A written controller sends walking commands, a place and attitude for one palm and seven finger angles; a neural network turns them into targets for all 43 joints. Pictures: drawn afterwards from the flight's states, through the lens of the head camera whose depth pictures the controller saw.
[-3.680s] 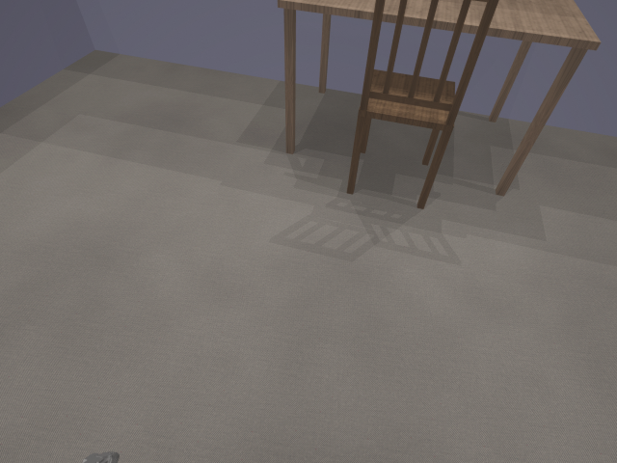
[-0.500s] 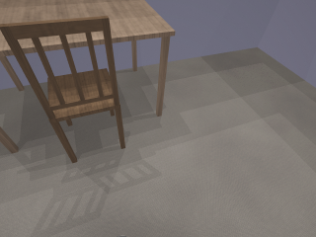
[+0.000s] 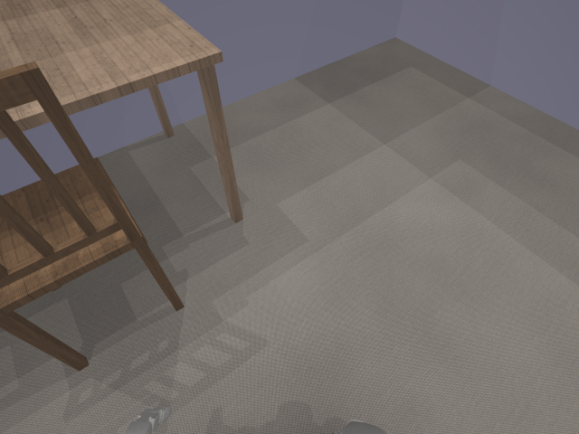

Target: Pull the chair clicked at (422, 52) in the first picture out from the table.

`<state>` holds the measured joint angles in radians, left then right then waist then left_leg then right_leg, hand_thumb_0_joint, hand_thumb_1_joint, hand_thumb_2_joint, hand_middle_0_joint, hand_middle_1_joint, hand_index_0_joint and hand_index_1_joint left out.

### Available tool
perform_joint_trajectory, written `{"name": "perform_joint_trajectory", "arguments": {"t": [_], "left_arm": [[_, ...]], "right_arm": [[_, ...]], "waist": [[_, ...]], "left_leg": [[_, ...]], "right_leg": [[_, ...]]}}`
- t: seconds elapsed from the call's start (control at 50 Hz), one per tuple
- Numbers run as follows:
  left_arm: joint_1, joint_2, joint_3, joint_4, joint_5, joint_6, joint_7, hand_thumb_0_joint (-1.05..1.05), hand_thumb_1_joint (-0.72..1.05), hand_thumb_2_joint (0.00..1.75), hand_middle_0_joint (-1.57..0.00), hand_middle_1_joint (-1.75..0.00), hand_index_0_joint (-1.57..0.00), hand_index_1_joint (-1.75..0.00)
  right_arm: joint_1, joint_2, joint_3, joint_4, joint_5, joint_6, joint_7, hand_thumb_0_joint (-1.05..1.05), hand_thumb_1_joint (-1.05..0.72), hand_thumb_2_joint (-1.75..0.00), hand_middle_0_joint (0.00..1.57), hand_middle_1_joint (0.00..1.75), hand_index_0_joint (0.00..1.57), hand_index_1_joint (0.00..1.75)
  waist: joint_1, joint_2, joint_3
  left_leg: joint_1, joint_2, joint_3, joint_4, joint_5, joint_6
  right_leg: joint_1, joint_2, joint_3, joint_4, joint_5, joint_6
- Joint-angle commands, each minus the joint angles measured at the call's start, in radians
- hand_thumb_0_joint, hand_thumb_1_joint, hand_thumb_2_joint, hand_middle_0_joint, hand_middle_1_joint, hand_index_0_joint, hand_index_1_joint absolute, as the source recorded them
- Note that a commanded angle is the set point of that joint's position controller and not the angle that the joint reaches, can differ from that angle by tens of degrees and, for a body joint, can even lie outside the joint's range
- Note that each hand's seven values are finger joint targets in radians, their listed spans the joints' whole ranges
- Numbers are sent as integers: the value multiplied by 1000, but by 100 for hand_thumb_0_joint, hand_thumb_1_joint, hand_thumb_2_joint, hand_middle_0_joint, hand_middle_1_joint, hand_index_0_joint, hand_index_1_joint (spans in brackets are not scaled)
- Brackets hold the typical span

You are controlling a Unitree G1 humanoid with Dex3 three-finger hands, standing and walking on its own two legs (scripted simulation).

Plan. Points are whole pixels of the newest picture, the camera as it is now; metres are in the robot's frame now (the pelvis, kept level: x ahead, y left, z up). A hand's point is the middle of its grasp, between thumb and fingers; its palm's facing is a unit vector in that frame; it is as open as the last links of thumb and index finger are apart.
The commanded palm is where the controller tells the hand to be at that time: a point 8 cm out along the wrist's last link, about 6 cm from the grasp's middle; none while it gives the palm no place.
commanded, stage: turn to face it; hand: left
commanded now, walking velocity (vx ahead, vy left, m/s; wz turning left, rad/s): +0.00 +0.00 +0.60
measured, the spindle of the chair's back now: out of the picture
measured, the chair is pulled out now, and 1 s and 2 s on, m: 0.00 0.00 0.00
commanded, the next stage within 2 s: take the last steps up to it in 0.86 s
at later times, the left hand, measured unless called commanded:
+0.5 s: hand out of the picture +0.04 +0.26 -0.16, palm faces +0.31 -0.92 -0.23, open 7.4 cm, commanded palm none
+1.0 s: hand out of the picture -0.02 +0.17 -0.13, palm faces +0.50 -0.83 -0.25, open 7.4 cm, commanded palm none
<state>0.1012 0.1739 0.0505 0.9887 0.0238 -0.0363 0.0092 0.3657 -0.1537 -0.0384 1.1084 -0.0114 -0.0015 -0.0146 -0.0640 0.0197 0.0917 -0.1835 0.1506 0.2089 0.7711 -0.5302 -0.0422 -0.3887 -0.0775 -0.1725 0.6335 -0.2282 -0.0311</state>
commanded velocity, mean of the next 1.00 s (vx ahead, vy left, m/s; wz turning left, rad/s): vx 0.02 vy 0.00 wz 0.43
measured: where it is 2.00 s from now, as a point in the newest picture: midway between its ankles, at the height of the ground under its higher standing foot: outside the picture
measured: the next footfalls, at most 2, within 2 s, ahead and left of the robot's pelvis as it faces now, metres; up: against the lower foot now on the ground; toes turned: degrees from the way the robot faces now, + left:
left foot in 0.30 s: +0.06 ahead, +0.14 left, +0.00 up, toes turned +19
right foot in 0.74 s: +0.10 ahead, -0.10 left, +0.00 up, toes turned +19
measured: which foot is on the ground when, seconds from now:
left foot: up 0.00-0.28, down 0.30-0.74, up 0.76-1.00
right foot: down 0.00-0.28, up 0.30-0.72, down 0.74-1.00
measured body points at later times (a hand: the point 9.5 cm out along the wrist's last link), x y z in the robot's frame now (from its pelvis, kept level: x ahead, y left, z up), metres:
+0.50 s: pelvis +0.02 +0.04 +0.02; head +0.05 +0.07 +0.46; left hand +0.03 +0.31 -0.14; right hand +0.14 -0.20 -0.11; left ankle +0.02 +0.13 -0.72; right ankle +0.04 -0.12 -0.64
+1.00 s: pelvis +0.02 -0.02 +0.02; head +0.05 -0.03 +0.47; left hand -0.04 +0.21 -0.11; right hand +0.21 -0.21 -0.13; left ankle -0.07 +0.10 -0.65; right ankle +0.06 -0.11 -0.72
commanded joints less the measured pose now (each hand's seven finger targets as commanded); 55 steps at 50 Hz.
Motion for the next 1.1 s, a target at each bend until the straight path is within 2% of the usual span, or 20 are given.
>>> {"name": "perform_joint_trajectory", "arguments": {"t": [0.0,0.04,0.1,0.22,0.24,0.26,0.28,0.3,0.36,0.4,0.56,0.68,0.7,0.72,0.74,0.8,0.84,0.94,1.0,1.08], "left_arm": [[160,179,29,4,-5,6,29,0,90,90,-20,-30,-20,-30],[76,158,23,-31,0,19,37,0,90,90,-20,-30,-20,-30],[17,159,30,-58,7,31,40,0,90,90,-20,-30,-20,-30],[23,172,49,-95,-1,53,34,0,90,90,-20,-30,-20,-30],[27,147,46,-109,-11,62,28,0,90,90,-20,-30,-20,-30],[38,87,42,-146,-18,70,17,0,90,90,-20,-30,-20,-30],[-44,77,35,-194,-11,70,11,0,90,90,-20,-30,-20,-30],[-47,73,36,-203,-2,72,11,0,90,90,-20,-30,-20,-30],[18,100,50,-145,0,61,0,0,90,90,-20,-30,-20,-30],[37,104,45,-129,-8,61,2,0,90,90,-20,-30,-20,-30],[29,114,31,-151,-17,69,11,0,90,90,-20,-30,-20,-30],[172,138,26,-120,-20,49,21,0,90,90,-20,-30,-20,-30],[196,182,32,-122,-12,37,25,0,90,90,-20,-30,-20,-30],[199,275,48,-125,5,26,33,0,90,90,-20,-30,-20,-30],[185,289,44,-146,-2,29,30,0,90,90,-20,-30,-20,-30],[59,200,28,-164,-4,29,30,0,90,90,-20,-30,-20,-30],[75,180,21,-162,-3,22,28,0,90,90,-20,-30,-20,-30],[194,214,28,-109,6,23,27,0,90,90,-20,-30,-20,-30],[240,226,35,-66,9,20,21,0,90,90,-20,-30,-20,-30],[219,222,33,-29,1,19,8,0,90,90,-20,-30,-20,-30]], "right_arm": [[-13,-64,-15,-82,9,9,-8,0,-90,-90,20,30,20,30],[-12,-50,-18,-74,3,26,3,0,-90,-90,20,30,20,30],[8,-36,-24,-92,-2,44,17,0,-90,-90,20,30,20,30],[10,-72,-35,-151,-11,34,29,0,-90,-90,20,30,20,30],[36,-108,-44,-150,-14,27,31,0,-90,-90,20,30,20,30],[54,-209,-67,-173,-21,19,27,0,-90,-90,20,30,20,30],[64,-277,-81,-192,-30,17,18,0,-90,-90,20,30,20,30],[44,-294,-88,-190,-27,9,10,0,-90,-90,20,30,20,30],[-112,-212,-61,-230,-17,-7,-3,0,-90,-90,20,30,20,30],[-106,-212,-60,-234,-13,-11,-6,0,-90,-90,20,30,20,30],[-100,-258,-71,-235,-16,15,3,0,-90,-90,20,30,20,30],[-191,-258,-73,-263,-7,31,14,0,-90,-90,20,30,20,30],[-184,-225,-68,-270,1,30,20,0,-90,-90,20,30,20,30],[-172,-151,-54,-290,9,30,26,0,-90,-90,20,30,20,30],[-202,-181,-59,-296,-4,40,21,0,-90,-90,20,30,20,30],[-184,-183,-65,-238,-9,61,33,0,-90,-90,20,30,20,30],[-166,-165,-56,-217,-9,59,35,0,-90,-90,20,30,20,30],[-263,-138,-37,-223,-2,54,31,0,-90,-90,20,30,20,30],[-271,-121,-25,-220,-2,40,33,0,-90,-90,20,30,20,30],[-159,-117,-13,-174,-8,7,30,0,-90,-90,20,30,20,30]], "waist": [[103,-244,-199],[67,-141,-151],[38,-168,-100],[21,-124,-100],[7,18,-95],[-5,322,-70],[-37,323,-50],[-19,292,-102],[45,151,-122],[41,104,-153],[15,127,-161],[81,100,-182],[89,-2,-183],[86,-278,-160],[98,-268,-141],[35,-179,-38],[38,-188,-61],[103,-180,-83],[127,-216,-116],[80,-186,-114]], "left_leg": [[-278,-26,-174,361,-81,0],[-242,-29,-162,352,0,-3],[-199,-30,-125,267,47,-5],[-103,-59,-58,-114,214,4],[-58,-34,-125,-274,261,20],[-47,175,-478,-448,355,119],[-115,302,-670,-548,377,230],[-79,302,-703,-536,349,251],[-17,130,-443,-451,493,180],[46,110,-390,-422,686,188],[85,107,-458,-402,717,226],[-75,34,-463,-305,635,161],[-172,-28,-415,-218,507,105],[-373,-182,-246,-12,154,19],[-359,-184,-267,183,-49,14],[-360,-134,-272,425,111,6],[-354,-130,-239,413,162,-12],[-292,-126,-186,159,76,-21],[-230,-134,-155,10,59,-2],[-2,-149,-101,-292,175,36]], "right_leg": [[332,-369,283,-262,608,-154],[195,-326,165,-286,404,-111],[69,-314,88,-339,121,-75],[50,-281,-7,-167,-49,-17],[-3,-230,-33,-31,-107,22],[-172,-93,-68,194,-315,100],[-222,-28,26,412,-412,106],[-276,-37,110,535,-376,100],[-266,-41,154,580,-158,116],[-230,-32,149,515,-156,127],[-102,17,149,257,-225,125],[213,48,120,-170,-13,98],[320,-31,199,-300,52,75],[397,-299,473,-363,152,-25],[254,-409,505,-374,210,-118],[129,-251,308,-350,187,-90],[187,-210,215,-322,267,-76],[287,-242,208,-298,383,-119],[332,-256,233,-327,232,-118],[214,-208,195,-301,-83,-73]]}}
